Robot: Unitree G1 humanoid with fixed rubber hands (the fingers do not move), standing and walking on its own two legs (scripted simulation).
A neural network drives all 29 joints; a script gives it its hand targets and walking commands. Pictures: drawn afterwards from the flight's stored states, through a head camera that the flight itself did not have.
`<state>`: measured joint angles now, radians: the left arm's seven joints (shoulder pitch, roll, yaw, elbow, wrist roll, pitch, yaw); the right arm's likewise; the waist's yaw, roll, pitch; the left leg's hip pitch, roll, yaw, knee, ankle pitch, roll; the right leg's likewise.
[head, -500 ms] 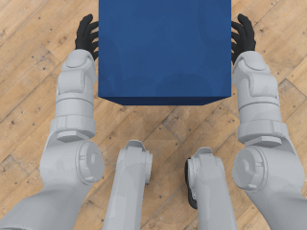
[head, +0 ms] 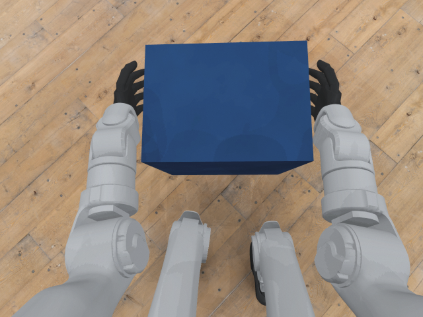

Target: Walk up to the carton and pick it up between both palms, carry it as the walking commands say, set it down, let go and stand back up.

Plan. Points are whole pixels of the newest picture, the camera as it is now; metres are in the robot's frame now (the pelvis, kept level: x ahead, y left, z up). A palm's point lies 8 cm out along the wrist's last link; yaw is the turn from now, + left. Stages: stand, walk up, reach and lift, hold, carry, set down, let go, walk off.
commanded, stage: reach and lift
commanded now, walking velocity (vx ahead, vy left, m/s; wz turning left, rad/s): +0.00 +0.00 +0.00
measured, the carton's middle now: (224, 122) +0.48 +0.04 -0.14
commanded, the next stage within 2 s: none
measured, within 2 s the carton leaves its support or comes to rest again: neither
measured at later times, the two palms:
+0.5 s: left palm (111, 102) +0.45 +0.21 +0.00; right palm (350, 102) +0.48 -0.13 +0.01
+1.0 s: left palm (87, 93) +0.43 +0.21 +0.08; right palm (388, 93) +0.46 -0.14 +0.08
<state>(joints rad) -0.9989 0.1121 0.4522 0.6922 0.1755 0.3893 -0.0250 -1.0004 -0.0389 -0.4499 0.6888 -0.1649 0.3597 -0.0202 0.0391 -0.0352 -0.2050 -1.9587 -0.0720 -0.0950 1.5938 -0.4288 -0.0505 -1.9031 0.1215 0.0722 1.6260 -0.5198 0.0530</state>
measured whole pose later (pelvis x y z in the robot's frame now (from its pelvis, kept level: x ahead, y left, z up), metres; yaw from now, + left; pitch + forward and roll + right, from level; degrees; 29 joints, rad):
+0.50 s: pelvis +0.02 +0.00 +0.06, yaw +1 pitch +41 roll -2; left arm -0.83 0.05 0.44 0.64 0.19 0.38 -0.03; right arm -0.83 0.00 -0.43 0.65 -0.17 0.34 0.00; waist 0.04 -0.03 -0.24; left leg -1.69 -0.07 -0.11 1.39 -0.41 -0.05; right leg -1.64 0.12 0.09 1.42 -0.49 0.04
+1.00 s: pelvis +0.05 +0.00 +0.13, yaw +1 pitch +35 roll -1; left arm -0.63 -0.01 0.43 0.58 0.20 0.36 -0.05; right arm -0.63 0.06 -0.41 0.58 -0.19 0.33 0.01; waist 0.04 -0.03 -0.24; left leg -1.36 -0.06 -0.12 1.12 -0.37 -0.04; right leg -1.31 0.11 0.11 1.15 -0.44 0.02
